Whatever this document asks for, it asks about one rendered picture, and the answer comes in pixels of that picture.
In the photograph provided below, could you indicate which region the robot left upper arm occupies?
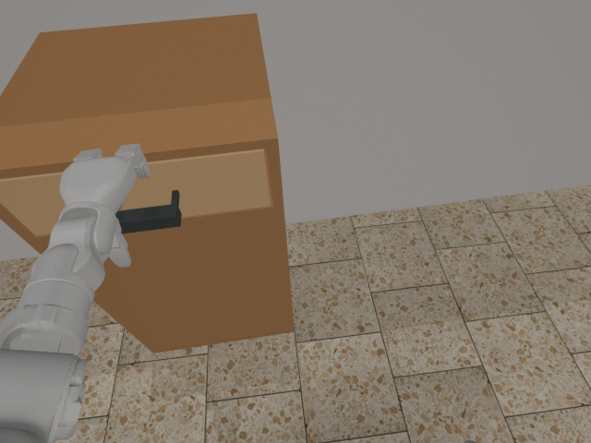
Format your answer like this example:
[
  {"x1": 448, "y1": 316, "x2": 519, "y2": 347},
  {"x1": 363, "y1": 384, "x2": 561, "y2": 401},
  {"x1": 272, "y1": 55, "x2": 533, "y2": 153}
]
[{"x1": 0, "y1": 349, "x2": 87, "y2": 443}]

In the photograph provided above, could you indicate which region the drawer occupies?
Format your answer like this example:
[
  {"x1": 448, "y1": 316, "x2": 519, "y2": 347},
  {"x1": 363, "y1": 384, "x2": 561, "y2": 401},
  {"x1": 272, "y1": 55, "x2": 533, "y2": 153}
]
[{"x1": 0, "y1": 149, "x2": 271, "y2": 235}]

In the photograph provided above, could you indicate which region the cabinet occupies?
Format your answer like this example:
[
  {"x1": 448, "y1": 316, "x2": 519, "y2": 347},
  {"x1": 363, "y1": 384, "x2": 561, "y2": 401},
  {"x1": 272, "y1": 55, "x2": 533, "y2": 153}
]
[{"x1": 0, "y1": 13, "x2": 295, "y2": 353}]

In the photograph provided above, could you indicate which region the robot left hand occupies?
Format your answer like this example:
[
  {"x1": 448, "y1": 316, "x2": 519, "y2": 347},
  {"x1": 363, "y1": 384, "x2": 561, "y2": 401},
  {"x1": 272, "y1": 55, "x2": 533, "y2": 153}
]
[{"x1": 59, "y1": 143, "x2": 151, "y2": 268}]

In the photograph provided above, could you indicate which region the left robot forearm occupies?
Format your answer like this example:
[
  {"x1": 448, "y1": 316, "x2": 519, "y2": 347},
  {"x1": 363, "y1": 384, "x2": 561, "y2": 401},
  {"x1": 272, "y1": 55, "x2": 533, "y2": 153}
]
[{"x1": 0, "y1": 201, "x2": 117, "y2": 355}]

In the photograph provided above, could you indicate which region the handle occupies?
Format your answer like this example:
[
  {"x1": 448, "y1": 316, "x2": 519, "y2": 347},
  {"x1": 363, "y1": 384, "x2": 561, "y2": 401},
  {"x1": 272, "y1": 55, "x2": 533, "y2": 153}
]
[{"x1": 115, "y1": 190, "x2": 182, "y2": 233}]

